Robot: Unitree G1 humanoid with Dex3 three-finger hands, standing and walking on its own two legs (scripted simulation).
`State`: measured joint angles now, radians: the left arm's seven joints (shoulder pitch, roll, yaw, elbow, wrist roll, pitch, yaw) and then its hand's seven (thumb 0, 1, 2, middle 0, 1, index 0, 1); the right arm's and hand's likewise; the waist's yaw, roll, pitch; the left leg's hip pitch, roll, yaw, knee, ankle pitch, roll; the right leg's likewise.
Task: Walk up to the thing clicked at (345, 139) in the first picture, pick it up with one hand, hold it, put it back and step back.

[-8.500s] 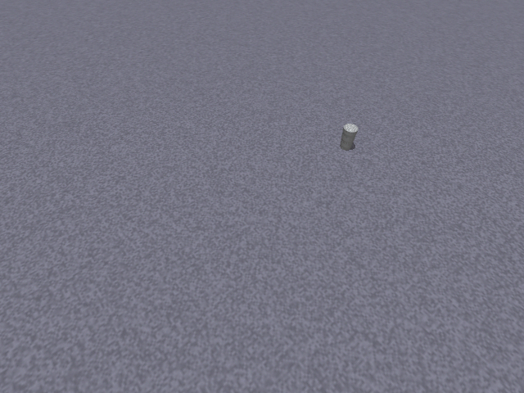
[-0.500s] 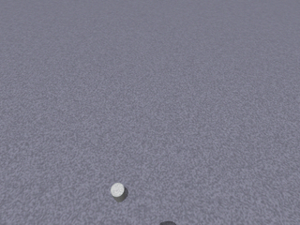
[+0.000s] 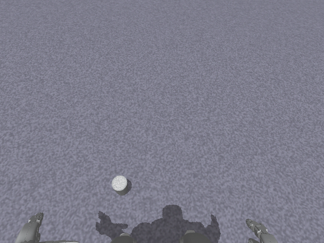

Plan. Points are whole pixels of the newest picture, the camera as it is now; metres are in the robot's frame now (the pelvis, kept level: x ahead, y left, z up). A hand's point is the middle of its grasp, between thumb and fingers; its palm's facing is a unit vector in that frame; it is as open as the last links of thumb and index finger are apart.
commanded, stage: go down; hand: left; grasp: from the side
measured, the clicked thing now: (120, 186) +0.43 +0.18 -0.67
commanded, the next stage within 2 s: none
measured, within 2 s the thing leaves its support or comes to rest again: neither
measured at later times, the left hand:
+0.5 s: hand out of the picture +0.15 +0.28 -0.16, palm faces +0.10 -0.95 -0.29, open 17.5 cm
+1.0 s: hand (58, 206) +0.26 +0.33 -0.26, palm faces +0.14 -0.96 -0.22, open 17.3 cm
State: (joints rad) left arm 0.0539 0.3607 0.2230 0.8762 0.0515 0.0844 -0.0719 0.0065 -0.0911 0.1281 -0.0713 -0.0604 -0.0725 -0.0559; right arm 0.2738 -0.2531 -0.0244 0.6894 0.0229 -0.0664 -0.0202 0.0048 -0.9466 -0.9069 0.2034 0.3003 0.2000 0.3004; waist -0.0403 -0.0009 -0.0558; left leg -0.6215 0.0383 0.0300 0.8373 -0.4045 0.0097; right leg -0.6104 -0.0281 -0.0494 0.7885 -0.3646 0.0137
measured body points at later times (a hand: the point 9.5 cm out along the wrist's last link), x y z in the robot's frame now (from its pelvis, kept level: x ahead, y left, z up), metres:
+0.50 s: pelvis +0.00 +0.00 -0.05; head +0.09 +0.02 +0.39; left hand +0.14 +0.33 -0.14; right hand +0.18 -0.25 -0.12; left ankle +0.00 +0.11 -0.70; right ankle +0.01 -0.13 -0.70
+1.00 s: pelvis -0.05 -0.01 -0.19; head +0.12 +0.02 +0.23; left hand +0.25 +0.38 -0.24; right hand +0.12 -0.28 -0.29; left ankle +0.00 +0.11 -0.70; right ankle +0.01 -0.13 -0.70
